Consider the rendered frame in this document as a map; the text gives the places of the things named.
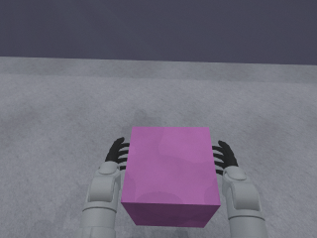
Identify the right robot hand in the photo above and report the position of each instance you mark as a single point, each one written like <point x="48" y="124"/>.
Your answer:
<point x="228" y="157"/>

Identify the carton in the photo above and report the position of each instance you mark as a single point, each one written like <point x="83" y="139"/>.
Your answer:
<point x="170" y="178"/>

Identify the left robot forearm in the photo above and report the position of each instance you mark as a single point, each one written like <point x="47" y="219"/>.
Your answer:
<point x="101" y="203"/>

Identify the left robot hand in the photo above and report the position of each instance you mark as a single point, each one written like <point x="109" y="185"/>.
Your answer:
<point x="114" y="152"/>

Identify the right robot forearm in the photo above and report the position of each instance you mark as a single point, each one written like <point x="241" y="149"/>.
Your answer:
<point x="244" y="206"/>

